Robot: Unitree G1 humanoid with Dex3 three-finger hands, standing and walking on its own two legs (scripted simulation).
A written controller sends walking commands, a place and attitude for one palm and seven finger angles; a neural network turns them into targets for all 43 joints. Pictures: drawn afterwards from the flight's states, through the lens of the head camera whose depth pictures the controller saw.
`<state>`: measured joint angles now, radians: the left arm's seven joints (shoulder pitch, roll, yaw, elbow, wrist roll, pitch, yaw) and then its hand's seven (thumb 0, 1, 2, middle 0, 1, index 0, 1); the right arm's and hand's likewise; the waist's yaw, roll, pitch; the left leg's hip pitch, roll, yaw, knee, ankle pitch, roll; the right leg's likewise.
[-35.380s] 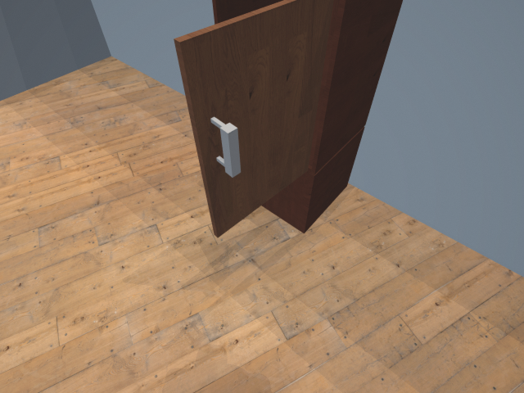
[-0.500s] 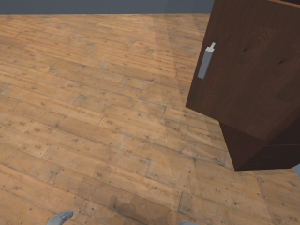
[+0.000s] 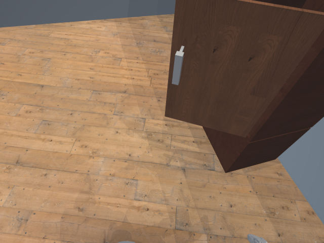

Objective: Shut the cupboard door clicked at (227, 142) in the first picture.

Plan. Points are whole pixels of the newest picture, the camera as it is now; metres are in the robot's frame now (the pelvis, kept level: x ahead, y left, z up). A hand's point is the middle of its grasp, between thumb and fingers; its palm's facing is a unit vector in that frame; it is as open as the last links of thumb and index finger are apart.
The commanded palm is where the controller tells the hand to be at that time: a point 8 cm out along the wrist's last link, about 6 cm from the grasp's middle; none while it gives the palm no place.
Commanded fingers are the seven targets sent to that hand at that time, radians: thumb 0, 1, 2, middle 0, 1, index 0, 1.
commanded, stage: turn to face it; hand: left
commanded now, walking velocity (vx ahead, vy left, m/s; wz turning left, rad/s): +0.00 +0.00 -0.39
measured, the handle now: (179, 65) +0.70 +0.00 +0.02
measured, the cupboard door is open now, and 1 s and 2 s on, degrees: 58 58 58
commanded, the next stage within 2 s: take the last steps up to it in 0.24 s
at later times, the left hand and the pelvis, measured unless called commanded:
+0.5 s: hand out of the picture +0.13 +0.16 -0.15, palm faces -0.20 -0.95 -0.24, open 7.4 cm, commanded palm none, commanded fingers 0.00 0.90 0.90 -0.20 -0.30 -0.20 -0.30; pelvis +0.00 -0.01 +0.00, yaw -12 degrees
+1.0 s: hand (115, 220) +0.19 +0.15 -0.17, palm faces -0.23 -0.96 -0.15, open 7.4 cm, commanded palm none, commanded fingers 0.00 0.90 0.90 -0.20 -0.30 -0.20 -0.30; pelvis +0.12 -0.02 +0.01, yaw -15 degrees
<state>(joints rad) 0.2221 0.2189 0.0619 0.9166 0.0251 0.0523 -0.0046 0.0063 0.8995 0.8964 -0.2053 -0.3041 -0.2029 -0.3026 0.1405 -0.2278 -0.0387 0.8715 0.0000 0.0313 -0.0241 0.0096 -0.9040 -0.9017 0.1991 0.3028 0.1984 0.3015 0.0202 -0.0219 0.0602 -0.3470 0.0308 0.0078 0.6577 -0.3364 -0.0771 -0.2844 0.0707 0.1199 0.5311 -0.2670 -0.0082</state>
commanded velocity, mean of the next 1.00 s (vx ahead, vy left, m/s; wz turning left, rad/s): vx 0.17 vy -0.04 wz -0.15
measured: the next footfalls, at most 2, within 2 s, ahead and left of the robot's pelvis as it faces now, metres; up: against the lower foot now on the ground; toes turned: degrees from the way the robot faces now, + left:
left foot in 0.02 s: +0.05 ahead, +0.12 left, +0.00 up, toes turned +1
right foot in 0.44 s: +0.00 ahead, -0.13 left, +0.00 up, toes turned -15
